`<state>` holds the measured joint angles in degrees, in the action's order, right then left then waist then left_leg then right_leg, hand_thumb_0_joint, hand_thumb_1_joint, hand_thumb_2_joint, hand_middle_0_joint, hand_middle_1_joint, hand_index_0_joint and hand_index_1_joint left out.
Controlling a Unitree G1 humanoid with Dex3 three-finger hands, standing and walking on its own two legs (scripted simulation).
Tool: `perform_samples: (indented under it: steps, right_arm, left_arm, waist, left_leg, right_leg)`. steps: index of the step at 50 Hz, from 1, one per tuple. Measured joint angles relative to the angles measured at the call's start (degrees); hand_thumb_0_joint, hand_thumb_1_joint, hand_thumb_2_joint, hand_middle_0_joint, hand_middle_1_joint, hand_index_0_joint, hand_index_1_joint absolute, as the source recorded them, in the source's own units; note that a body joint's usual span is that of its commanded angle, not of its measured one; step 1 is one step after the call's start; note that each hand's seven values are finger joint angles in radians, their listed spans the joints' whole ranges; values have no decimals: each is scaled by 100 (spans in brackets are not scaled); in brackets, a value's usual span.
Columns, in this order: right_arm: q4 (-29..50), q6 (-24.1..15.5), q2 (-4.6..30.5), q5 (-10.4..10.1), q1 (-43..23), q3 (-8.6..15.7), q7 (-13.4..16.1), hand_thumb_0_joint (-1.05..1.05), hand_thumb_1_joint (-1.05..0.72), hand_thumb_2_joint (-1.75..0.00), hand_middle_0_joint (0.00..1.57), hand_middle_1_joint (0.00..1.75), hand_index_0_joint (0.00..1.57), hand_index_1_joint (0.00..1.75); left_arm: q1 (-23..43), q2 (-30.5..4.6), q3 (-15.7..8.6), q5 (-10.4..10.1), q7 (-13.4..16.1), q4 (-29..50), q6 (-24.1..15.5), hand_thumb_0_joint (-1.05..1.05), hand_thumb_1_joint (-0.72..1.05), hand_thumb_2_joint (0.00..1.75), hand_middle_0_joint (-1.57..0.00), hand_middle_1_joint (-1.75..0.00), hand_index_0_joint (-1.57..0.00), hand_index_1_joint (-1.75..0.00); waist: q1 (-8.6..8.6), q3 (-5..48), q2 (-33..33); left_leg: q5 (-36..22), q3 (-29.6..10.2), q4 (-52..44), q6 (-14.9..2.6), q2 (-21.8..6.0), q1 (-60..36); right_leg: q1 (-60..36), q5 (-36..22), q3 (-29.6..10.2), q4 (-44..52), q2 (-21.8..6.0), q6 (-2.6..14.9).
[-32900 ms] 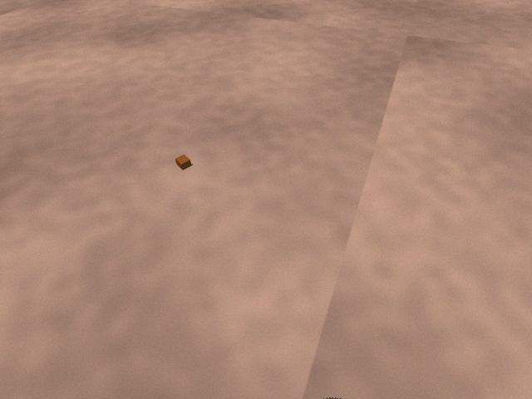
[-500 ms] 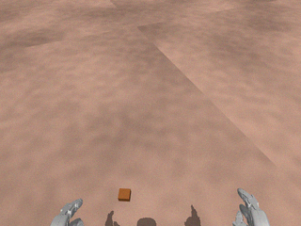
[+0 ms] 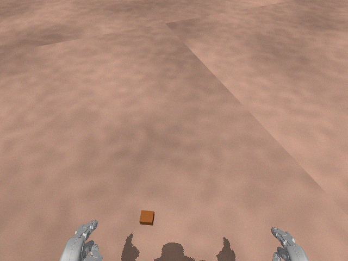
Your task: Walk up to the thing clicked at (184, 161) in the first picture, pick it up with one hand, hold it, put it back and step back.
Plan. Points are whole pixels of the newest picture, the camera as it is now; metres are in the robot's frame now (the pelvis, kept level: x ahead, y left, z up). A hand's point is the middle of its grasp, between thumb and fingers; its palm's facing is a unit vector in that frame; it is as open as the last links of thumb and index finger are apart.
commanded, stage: stand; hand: left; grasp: from above
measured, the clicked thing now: (147, 217) +0.49 +0.18 -0.70
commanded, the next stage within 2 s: none
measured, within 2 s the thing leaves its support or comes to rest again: neither
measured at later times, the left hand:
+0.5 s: hand out of the picture +0.06 +0.23 -0.11, palm faces +0.04 -0.95 -0.31, open 7.4 cm
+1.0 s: hand out of the picture +0.05 +0.23 -0.10, palm faces +0.02 -0.94 -0.34, open 7.4 cm
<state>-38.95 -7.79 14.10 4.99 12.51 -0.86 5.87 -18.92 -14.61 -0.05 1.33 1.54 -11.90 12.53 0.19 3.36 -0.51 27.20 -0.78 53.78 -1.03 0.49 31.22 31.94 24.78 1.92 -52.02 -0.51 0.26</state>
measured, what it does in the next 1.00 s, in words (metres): rises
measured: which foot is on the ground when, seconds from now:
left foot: down 0.00-1.00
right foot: down 0.00-1.00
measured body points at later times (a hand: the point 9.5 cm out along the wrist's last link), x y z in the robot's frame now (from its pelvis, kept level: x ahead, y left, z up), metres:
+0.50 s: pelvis +0.00 +0.00 +0.05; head -0.01 +0.00 +0.50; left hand +0.06 +0.28 -0.09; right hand +0.06 -0.27 -0.09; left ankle +0.00 +0.11 -0.69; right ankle +0.02 -0.12 -0.69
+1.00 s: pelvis +0.00 -0.01 +0.06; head +0.00 -0.02 +0.51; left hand +0.05 +0.28 -0.08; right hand +0.05 -0.30 -0.09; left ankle +0.00 +0.11 -0.69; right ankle +0.02 -0.12 -0.69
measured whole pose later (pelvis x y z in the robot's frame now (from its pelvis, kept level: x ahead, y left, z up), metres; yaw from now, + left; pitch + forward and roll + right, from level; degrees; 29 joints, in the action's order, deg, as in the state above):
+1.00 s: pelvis +0.00 -0.01 +0.06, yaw +0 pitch -4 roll +0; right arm -64.9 -0.1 17.9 1.6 8.9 1.7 1.0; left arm -8.5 -16.3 -1.8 1.3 1.1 -66.3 0.2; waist 0.5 -3.5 -1.6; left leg 10.8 -0.4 19.9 -0.1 0.4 5.0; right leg 6.8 9.5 1.4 -20.4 -0.2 0.4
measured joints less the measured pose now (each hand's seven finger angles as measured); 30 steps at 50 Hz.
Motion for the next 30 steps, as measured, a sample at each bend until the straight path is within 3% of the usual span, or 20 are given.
perform_samples:
  steps: [5,12,20,30]
  right_arm:
    - [-602,427,156,-76,-178,135,-405,1,-90,-90,20,30,21,30]
    - [-1193,635,240,-150,-79,328,-504,1,-91,-90,20,30,20,30]
    - [-1782,734,212,-221,-29,323,-461,1,-91,-90,20,30,20,30]
    - [-2234,743,181,-295,-179,276,-437,1,-91,-90,20,30,20,30]
  left_arm:
    - [543,-132,-108,131,-23,-1694,-634,1,90,90,-20,-30,-21,-30]
    - [559,-177,-225,130,-16,-3175,-976,1,90,90,-20,-30,-21,-30]
    - [608,-79,-224,52,-5,-4241,-1113,1,90,90,-20,-30,-21,-30]
    - [805,-37,-197,23,-15,-4974,-1157,0,90,90,-20,-30,-21,-30]
  waist:
    - [89,-341,107]
    - [59,-447,65]
    - [60,-549,13]
    - [76,-630,-53]
  left_leg:
    - [-321,93,-658,-5,86,-626]
    - [-621,80,-1370,-2,88,-1290]
    - [-1003,58,-2190,-10,87,-1949]
    - [-1456,78,-3032,-8,123,-2472]
  right_leg:
    - [-515,-219,-98,441,-82,-11]
    - [-1178,-507,-87,1140,-79,-32]
    - [-1863,-906,-68,2000,-72,-58]
    - [-2321,-1296,-92,2711,-103,-79]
